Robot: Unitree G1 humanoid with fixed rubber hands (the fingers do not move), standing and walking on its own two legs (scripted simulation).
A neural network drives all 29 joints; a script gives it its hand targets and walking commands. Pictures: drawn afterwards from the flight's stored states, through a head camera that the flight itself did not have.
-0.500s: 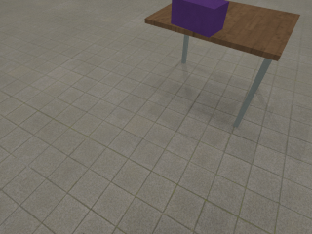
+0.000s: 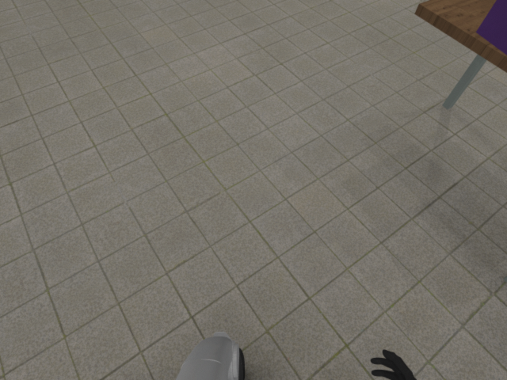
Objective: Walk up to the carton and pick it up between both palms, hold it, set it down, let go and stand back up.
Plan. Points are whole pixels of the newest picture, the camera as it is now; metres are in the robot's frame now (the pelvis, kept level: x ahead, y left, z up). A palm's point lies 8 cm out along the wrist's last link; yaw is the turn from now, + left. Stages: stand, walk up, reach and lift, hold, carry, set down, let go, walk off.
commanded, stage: walk up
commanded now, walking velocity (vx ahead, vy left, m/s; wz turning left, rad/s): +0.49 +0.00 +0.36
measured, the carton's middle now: out of the picture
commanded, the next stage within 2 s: none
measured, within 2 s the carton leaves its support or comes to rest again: neither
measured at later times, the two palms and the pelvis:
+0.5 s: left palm (173, 284) +0.26 +0.19 -0.11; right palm (450, 349) +0.21 -0.31 -0.13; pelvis +0.18 -0.05 +0.01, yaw -2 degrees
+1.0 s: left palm (153, 281) +0.26 +0.23 -0.11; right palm (465, 368) +0.18 -0.29 -0.07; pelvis +0.15 -0.02 +0.03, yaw -19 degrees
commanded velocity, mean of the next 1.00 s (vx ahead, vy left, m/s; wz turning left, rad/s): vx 0.14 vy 0.00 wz -0.26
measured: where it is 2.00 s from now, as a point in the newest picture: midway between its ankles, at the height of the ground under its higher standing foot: (242, 362)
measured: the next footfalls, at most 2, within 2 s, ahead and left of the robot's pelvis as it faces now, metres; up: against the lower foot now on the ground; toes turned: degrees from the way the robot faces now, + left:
right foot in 0.34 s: +0.32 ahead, -0.15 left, +0.00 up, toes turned -2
left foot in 0.72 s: +0.25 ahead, +0.06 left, +0.00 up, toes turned -10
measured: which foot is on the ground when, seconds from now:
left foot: down 0.00-0.34, up 0.36-0.70, down 0.72-1.00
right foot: up 0.00-0.32, down 0.34-0.76, up 0.78-1.00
